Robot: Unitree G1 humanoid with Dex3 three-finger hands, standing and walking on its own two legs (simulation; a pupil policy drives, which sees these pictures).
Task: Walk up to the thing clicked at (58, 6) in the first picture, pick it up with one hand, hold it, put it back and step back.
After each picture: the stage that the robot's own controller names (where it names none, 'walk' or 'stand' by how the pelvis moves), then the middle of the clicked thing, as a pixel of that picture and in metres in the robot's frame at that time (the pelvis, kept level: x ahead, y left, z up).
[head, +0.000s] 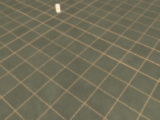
stand; (57, 8) +2.37 +0.37 -0.72
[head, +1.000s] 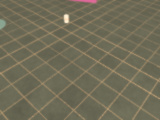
walk; (66, 18) +2.23 +0.17 -0.71
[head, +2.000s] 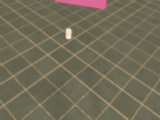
walk; (68, 33) +1.59 +0.10 -0.72
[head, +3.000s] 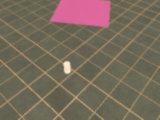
walk; (67, 67) +1.06 +0.13 -0.72
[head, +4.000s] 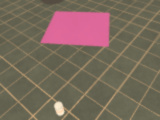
walk; (59, 108) +0.63 +0.22 -0.69
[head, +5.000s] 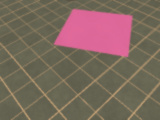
stand; out of the picture +0.42 +0.18 -0.69
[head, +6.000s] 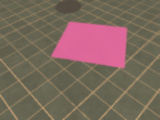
stand; out of the picture +0.39 +0.16 -0.72
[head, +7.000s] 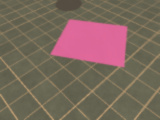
stand; out of the picture +0.39 +0.17 -0.73
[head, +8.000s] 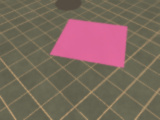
stand; out of the picture +0.37 +0.17 -0.73
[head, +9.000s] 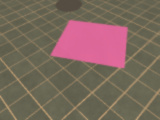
stand; out of the picture +0.38 +0.17 -0.73
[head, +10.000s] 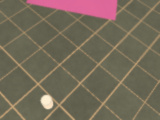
go down; (47, 102) +0.41 +0.19 -0.57
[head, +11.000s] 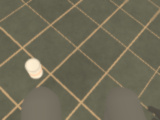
go down; (34, 69) +0.46 +0.24 -0.32
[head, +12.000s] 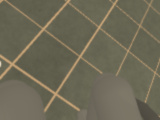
close in; out of the picture +0.42 +0.28 -0.23
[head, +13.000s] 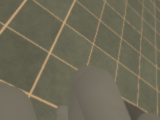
close; out of the picture +0.42 +0.29 -0.21
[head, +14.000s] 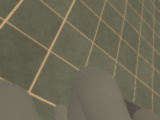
lift; out of the picture +0.40 +0.29 -0.22
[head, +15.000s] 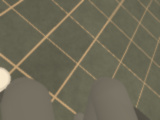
lift; out of the picture +0.32 +0.26 -0.16
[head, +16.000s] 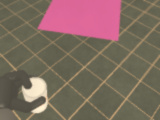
lift; (36, 96) +0.32 +0.16 +0.01
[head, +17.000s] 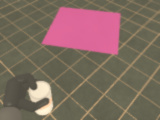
hold; (41, 98) +0.32 +0.16 -0.01
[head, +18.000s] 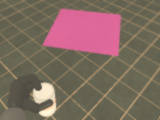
hold; (45, 100) +0.32 +0.15 -0.01
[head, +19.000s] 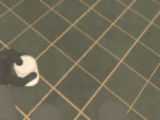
crouch; (27, 71) +0.41 +0.19 -0.09
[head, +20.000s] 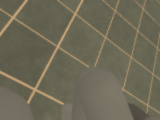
lower; out of the picture +0.40 +0.28 -0.23
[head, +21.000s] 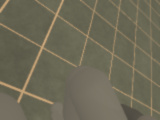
lower; out of the picture +0.41 +0.30 -0.22
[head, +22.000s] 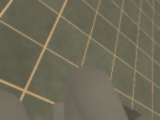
lower; out of the picture +0.41 +0.30 -0.22
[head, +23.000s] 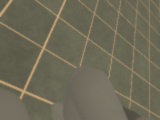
lower; out of the picture +0.41 +0.30 -0.22
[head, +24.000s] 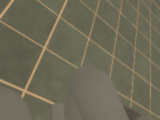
loosen; out of the picture +0.40 +0.29 -0.22
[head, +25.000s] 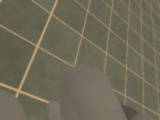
withdraw; out of the picture +0.39 +0.29 -0.22
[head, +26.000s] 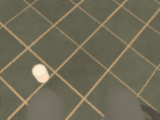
walk; (41, 73) +0.44 +0.22 -0.36
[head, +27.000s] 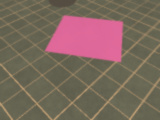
stand; out of the picture +0.36 +0.16 -0.66
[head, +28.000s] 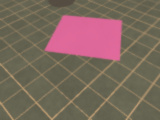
stand; out of the picture +0.38 +0.19 -0.67
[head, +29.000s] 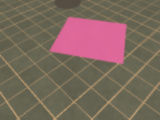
stand; out of the picture +0.38 +0.17 -0.70
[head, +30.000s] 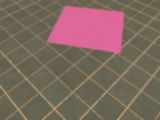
walk; out of the picture +0.40 +0.17 -0.71
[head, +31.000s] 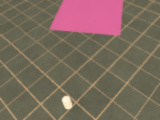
walk; (67, 102) +0.57 +0.19 -0.70
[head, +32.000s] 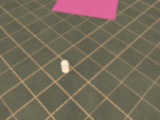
walk; (65, 66) +0.93 +0.16 -0.70
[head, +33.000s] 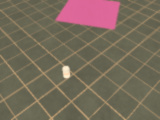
stand; (66, 72) +0.98 +0.17 -0.71
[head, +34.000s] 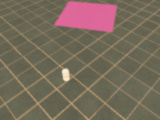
stand; (65, 74) +1.00 +0.18 -0.73
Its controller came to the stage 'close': yes
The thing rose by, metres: 0.70
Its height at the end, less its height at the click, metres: +0.00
